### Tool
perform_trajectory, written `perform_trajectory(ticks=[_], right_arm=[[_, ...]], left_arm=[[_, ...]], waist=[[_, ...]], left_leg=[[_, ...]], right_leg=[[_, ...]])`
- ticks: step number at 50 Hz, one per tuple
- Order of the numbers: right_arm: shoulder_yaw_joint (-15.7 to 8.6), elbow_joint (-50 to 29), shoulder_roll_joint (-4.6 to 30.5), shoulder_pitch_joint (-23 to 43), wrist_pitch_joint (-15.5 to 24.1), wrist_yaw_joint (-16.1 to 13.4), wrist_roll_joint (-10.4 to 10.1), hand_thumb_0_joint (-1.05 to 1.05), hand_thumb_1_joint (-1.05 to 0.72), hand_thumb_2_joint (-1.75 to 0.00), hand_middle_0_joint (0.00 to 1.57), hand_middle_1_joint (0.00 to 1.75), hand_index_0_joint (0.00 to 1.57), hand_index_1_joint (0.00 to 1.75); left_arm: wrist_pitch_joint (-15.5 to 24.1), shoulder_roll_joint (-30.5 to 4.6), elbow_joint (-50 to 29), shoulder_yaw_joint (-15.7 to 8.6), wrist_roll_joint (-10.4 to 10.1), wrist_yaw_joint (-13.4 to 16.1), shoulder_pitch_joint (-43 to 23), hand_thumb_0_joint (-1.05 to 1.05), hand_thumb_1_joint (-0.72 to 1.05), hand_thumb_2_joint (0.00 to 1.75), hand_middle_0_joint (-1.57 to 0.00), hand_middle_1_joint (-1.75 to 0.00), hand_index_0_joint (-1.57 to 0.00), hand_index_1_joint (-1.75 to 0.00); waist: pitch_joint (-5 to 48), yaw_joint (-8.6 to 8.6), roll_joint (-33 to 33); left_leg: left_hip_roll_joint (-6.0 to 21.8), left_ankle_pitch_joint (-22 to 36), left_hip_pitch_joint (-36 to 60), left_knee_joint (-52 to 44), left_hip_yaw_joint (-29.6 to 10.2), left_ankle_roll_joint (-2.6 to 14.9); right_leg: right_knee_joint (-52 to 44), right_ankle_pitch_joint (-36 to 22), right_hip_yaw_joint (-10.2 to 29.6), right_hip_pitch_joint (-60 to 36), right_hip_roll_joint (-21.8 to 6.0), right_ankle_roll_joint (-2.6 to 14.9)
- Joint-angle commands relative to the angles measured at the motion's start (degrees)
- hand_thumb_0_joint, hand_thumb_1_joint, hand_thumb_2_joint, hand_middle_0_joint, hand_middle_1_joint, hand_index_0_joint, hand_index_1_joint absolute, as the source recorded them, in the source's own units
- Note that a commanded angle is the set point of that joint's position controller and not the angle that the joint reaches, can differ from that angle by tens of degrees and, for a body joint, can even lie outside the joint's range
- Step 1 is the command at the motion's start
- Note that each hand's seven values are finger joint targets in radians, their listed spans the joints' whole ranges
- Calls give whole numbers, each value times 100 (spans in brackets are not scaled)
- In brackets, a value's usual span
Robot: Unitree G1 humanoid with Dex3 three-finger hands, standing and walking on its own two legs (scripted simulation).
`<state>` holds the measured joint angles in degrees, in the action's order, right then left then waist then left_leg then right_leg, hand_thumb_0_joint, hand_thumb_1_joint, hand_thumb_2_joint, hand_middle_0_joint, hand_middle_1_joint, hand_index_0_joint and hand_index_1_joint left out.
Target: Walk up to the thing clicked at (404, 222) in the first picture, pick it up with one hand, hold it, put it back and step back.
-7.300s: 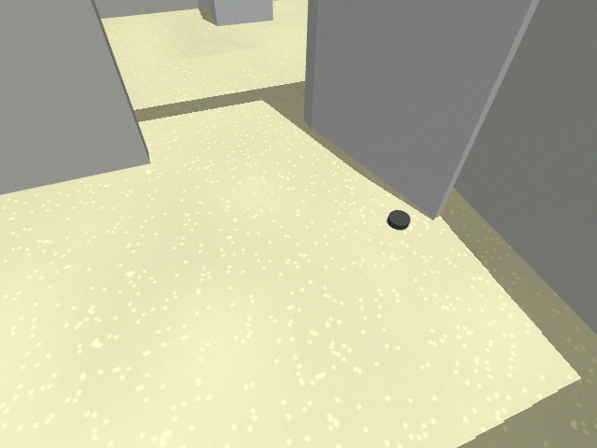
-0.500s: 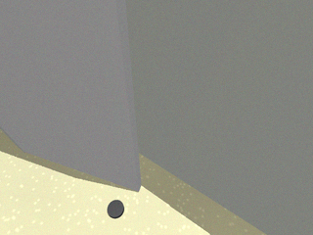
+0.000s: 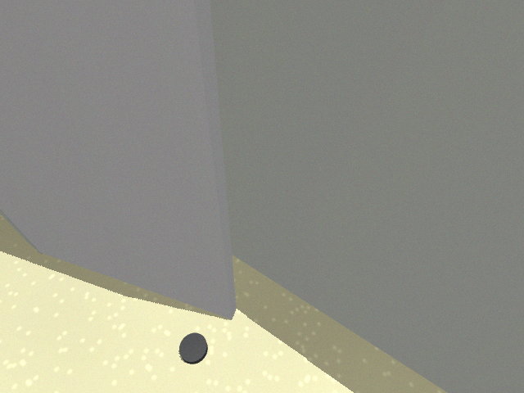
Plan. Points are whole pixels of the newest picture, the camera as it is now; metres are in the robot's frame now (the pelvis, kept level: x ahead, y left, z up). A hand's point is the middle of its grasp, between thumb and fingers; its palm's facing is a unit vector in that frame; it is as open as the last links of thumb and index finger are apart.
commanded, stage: stand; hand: left
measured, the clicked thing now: (193, 348) +0.41 +0.24 -0.77
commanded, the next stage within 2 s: none
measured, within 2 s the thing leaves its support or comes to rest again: neither
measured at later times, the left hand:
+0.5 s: hand out of the picture +0.07 +0.26 -0.16, palm faces -0.04 -0.94 -0.35, open 7.4 cm
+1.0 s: hand out of the picture +0.07 +0.26 -0.16, palm faces -0.03 -0.94 -0.35, open 7.4 cm
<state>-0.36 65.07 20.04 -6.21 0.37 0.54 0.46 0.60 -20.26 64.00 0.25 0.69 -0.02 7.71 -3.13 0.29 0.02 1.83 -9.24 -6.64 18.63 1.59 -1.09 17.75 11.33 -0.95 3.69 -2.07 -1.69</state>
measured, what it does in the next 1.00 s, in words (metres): stands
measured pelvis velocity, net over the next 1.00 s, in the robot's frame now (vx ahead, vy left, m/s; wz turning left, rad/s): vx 0.00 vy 0.00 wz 0.00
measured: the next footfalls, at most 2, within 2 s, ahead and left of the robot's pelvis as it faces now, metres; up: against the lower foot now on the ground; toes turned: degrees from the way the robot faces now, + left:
none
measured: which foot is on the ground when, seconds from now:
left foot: down 0.00-1.00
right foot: down 0.00-1.00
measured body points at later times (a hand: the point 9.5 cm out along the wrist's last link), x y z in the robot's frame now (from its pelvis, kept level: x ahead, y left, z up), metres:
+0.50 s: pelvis +0.00 +0.00 +0.00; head +0.01 +0.00 +0.45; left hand +0.07 +0.31 -0.13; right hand +0.07 -0.30 -0.13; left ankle +0.01 +0.13 -0.75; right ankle -0.02 -0.14 -0.75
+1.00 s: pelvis +0.00 +0.00 +0.00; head +0.01 +0.00 +0.45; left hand +0.07 +0.30 -0.13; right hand +0.08 -0.30 -0.13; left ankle +0.01 +0.13 -0.75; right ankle -0.02 -0.14 -0.75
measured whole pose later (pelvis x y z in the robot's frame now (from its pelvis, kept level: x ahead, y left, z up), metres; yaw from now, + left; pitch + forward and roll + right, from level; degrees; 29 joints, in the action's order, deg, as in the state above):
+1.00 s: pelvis +0.00 +0.00 +0.00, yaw +0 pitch -2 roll +0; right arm -0.3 65.0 20.1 -6.4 0.6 0.5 0.5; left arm 0.4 -20.2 63.7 0.3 0.6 -0.1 7.7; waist -3.3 0.1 0.0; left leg 1.5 -9.6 -6.6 18.6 1.7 -1.0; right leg 18.2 11.9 -0.8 3.9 -2.4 -1.8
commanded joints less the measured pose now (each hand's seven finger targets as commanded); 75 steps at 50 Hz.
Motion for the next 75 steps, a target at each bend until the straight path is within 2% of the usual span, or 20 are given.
perform_trajectory(ticks=[1, 6, 8, 9, 13, 15, 16, 17, 18, 21, 25, 31, 37, 39, 53, 62, 65, 75], right_arm=[[-218, -372, 1239, 255, 98, -78, 8, 0, -90, -90, 20, 30, 20, 30], [-205, -362, 1210, 238, 102, -78, 10, 0, -90, -90, 20, 30, 20, 30], [-206, -355, 1219, 245, 106, -82, 14, 0, -90, -90, 20, 30, 20, 30], [-218, -374, 1247, 267, 109, -82, 21, 0, -90, -90, 20, 30, 20, 30], [-216, -344, 1260, 218, 113, -83, 5, 0, -90, -90, 20, 30, 20, 30], [-208, -371, 1248, 244, 126, -86, 13, 0, -90, -90, 20, 30, 20, 30], [-201, -373, 1210, 239, 126, -86, 10, 0, -90, -90, 20, 30, 20, 30], [-212, -369, 1266, 300, 125, -89, 9, 0, -90, -90, 20, 30, 20, 30], [-202, -355, 1201, 220, 126, -88, 8, 0, -90, -90, 20, 30, 20, 30], [-220, -364, 1265, 269, 120, -87, 8, 0, -90, -90, 20, 30, 20, 30], [-223, -369, 1235, 226, 121, -80, 6, 0, -90, -90, 20, 30, 20, 30], [-219, -365, 1248, 267, 116, -84, 2, 0, -90, -90, 20, 30, 20, 30], [-217, -366, 1244, 248, 118, -87, 15, 0, -90, -90, 20, 30, 20, 30], [-221, -360, 1248, 232, 123, -83, 18, 0, -90, -90, 20, 30, 20, 30], [-212, -372, 1256, 246, 126, -94, 4, 0, -90, -90, 20, 30, 20, 30], [-205, -407, 1216, 248, 132, -91, 5, 0, -90, -90, 20, 30, 20, 30], [-202, -395, 1231, 232, 124, -96, 3, 0, -90, -90, 20, 30, 20, 30], [-205, -405, 1231, 246, 117, -96, 0, 0, -90, -90, 20, 30, 20, 30]], left_arm=[[105, -1220, -375, -264, 17, 60, -205, 0, 90, 90, -20, -30, -20, -30], [100, -1231, -387, -259, 0, 59, -227, 0, 90, 90, -20, -30, -20, -30], [94, -1226, -373, -260, -7, 51, -219, 0, 90, 90, -20, -30, -20, -30], [103, -1216, -391, -250, 1, 53, -213, 0, 90, 90, -20, -30, -20, -30], [92, -1213, -366, -249, 6, 49, -154, 0, 90, 90, -20, -30, -20, -30], [95, -1240, -398, -262, 8, 46, -164, 0, 90, 90, -20, -30, -20, -30], [86, -1246, -390, -262, 4, 54, -222, 0, 90, 90, -20, -30, -20, -30], [85, -1205, -377, -255, 5, 54, -181, 0, 90, 90, -20, -30, -20, -30], [77, -1231, -370, -260, 3, 52, -254, 0, 90, 90, -20, -30, -20, -30], [82, -1189, -371, -248, 10, 45, -151, 0, 90, 90, -20, -30, -20, -30], [102, -1225, -393, -256, 2, 54, -200, 0, 90, 90, -20, -30, -20, -30], [85, -1199, -377, -245, 0, 48, -158, 0, 90, 90, -20, -30, -20, -30], [80, -1179, -397, -245, 14, 44, -200, 0, 90, 90, -20, -30, -20, -30], [90, -1228, -405, -255, 2, 46, -184, 0, 90, 90, -20, -30, -20, -30], [78, -1193, -379, -260, -7, 48, -179, 0, 90, 90, -20, -30, -20, -30], [87, -1228, -396, -273, 0, 59, -189, 0, 90, 90, -20, -30, -20, -30], [87, -1199, -375, -267, -2, 56, -190, 0, 90, 90, -20, -30, -20, -30], [92, -1207, -378, -272, 1, 54, -178, 0, 90, 90, -20, -30, -20, -30]], waist=[[366, 0, -17], [347, 2, 12], [284, -10, -15], [429, -10, 35], [358, -21, 59], [482, -41, 65], [425, -12, 45], [403, -56, 57], [346, -1, -27], [321, -41, 3], [447, -9, -49], [271, -37, 10], [367, -24, 41], [427, -22, 21], [383, -38, 6], [463, -29, -31], [353, -28, -47], [393, -32, -2]], left_leg=[[583, 603, 163, -269, -534, 204], [594, 715, 142, -283, -543, 183], [584, 590, 76, -299, -550, 176], [609, 753, 193, -245, -539, 194], [589, 664, 117, -266, -537, 207], [604, 857, 177, -242, -527, 209], [599, 855, 131, -281, -546, 180], [615, 802, 188, -259, -548, 215], [601, 757, 113, -302, -554, 189], [592, 700, 147, -307, -556, 203], [614, 944, 285, -220, -534, 208], [591, 675, 118, -308, -563, 183], [587, 581, 110, -294, -533, 193], [587, 803, 174, -268, -529, 185], [600, 864, 206, -251, -544, 183], [621, 1074, 277, -223, -539, 196], [595, 911, 201, -224, -515, 203], [594, 920, 221, -206, -505, 199]], right_leg=[[-367, -595, 410, 270, -591, 228], [-314, -613, 404, 270, -590, 242], [-333, -473, 413, 273, -585, 234], [-311, -652, 430, 237, -609, 250], [-350, -628, 437, 214, -609, 237], [-264, -846, 421, 135, -618, 243], [-238, -746, 393, 164, -599, 237], [-272, -719, 406, 207, -604, 238], [-260, -605, 403, 214, -601, 250], [-299, -580, 379, 291, -571, 235], [-270, -780, 406, 252, -605, 242], [-312, -530, 396, 290, -577, 242], [-317, -559, 425, 237, -608, 261], [-275, -686, 411, 215, -598, 250], [-260, -696, 408, 220, -595, 255], [-209, -935, 377, 192, -603, 244], [-284, -854, 401, 195, -612, 238], [-300, -884, 404, 149, -603, 246]])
